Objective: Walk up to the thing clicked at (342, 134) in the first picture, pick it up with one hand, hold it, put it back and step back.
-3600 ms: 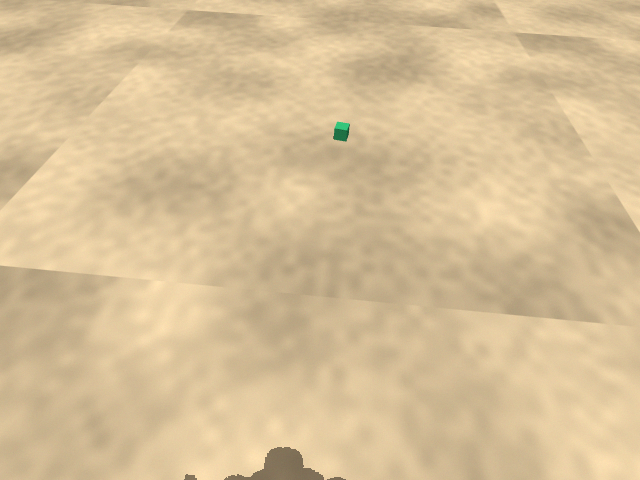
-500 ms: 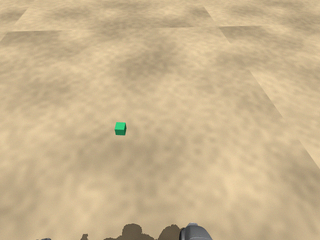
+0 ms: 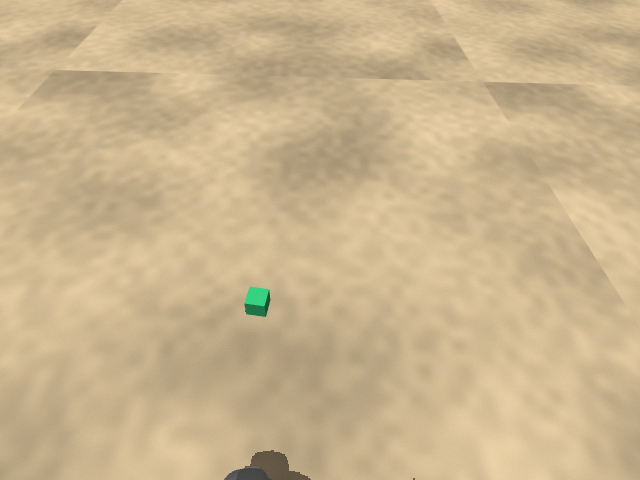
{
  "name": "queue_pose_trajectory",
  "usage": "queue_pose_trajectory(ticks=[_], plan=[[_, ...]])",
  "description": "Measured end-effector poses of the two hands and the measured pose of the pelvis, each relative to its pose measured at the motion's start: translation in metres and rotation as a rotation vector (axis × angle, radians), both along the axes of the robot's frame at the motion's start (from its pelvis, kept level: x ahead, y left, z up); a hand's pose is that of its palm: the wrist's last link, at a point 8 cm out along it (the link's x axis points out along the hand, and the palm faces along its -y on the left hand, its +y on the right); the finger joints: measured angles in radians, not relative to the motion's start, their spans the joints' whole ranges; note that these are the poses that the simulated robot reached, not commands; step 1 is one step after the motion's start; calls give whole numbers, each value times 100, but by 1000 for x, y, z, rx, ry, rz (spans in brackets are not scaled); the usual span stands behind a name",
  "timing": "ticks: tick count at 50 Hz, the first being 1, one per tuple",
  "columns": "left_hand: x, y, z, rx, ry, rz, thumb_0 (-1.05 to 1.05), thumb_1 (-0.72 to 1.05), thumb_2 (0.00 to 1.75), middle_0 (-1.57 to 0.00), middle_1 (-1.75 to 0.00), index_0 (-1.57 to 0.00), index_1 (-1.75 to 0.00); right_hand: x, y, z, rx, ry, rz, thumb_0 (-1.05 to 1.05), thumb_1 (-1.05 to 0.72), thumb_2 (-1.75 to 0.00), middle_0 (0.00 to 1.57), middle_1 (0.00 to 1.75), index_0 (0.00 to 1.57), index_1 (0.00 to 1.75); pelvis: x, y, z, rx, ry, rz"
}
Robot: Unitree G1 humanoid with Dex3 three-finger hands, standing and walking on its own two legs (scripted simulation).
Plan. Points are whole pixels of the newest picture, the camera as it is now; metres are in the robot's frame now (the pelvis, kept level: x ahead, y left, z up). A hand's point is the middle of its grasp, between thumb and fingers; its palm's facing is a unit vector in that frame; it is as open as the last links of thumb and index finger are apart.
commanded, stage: walk up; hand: left
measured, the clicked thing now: (257, 301) +0.79 +0.25 -0.73
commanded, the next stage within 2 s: none
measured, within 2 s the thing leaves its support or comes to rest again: neither
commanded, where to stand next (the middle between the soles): +0.42 +0.02 m, yaw -1 degrees
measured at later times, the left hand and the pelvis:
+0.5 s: hand (167, 365) +0.29 +0.26 -0.13, palm faces -0.08 -0.91 -0.41, open 7.4 cm; pelvis +0.19 -0.01 -0.01, yaw -1 degrees
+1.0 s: hand (162, 323) +0.38 +0.31 -0.16, palm faces -0.07 -0.93 -0.37, open 7.4 cm; pelvis +0.33 +0.03 +0.00, yaw -2 degrees
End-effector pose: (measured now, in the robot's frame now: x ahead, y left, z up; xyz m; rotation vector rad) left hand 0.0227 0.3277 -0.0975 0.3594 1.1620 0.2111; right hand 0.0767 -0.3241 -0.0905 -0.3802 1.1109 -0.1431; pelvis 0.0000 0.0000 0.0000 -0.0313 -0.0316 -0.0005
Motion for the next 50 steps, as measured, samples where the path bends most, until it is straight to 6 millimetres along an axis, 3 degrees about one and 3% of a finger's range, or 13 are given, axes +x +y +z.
queue_pose_trajectory(ticks=[4,13,19,24,29,33,37,41,45,50], plan=[[33,18,-18,0,57,-1,1,90,90,-20,-30,-20,-30,31,12,4,-40,-54,-28,1,-90,-90,20,30,20,30,33,17,-8,21,-8,-3],[133,14,-7,-41,24,-66,1,90,90,-20,-30,-20,-30,52,28,13,-28,26,-81,1,-90,-90,20,30,20,30,97,22,9,34,-8,-16],[205,-3,4,-23,-10,-105,1,90,90,-20,-30,-20,-30,74,17,-5,7,79,-119,1,-90,-90,20,30,20,30,144,11,5,49,-7,-22],[259,-20,5,21,-93,-108,0,90,90,-20,-30,-20,-30,112,1,-34,31,106,-122,1,-90,-90,20,30,20,30,183,-7,-10,36,-18,-18],[277,-29,20,23,-113,-80,0,90,90,-20,-30,-20,-30,168,1,-33,54,87,-82,1,-90,-90,20,30,20,30,211,-9,0,37,-24,-15],[281,-23,25,26,-79,-65,0,90,90,-20,-30,-20,-30,209,5,-23,59,55,-51,1,-90,-90,20,30,20,30,235,-5,6,32,-15,-15],[285,-7,20,25,-37,-42,0,90,90,-20,-30,-20,-30,244,10,-14,39,48,-28,1,-90,-90,20,30,20,30,261,3,7,25,-10,-14],[298,15,1,18,9,-19,0,89,90,-20,-30,-20,-30,278,20,-11,-10,28,-26,1,-90,-90,20,30,20,30,290,19,-3,16,-6,-14],[321,27,-19,7,53,-10,1,90,90,-20,-30,-20,-30,303,34,-9,-37,-5,-42,1,-90,-90,20,30,20,30,311,32,-10,28,-10,-16],[356,23,-22,-14,55,-35,1,90,90,-20,-30,-20,-30,317,44,0,-38,-12,-54,1,-90,-90,20,30,20,30,328,33,-3,26,-10,-26]])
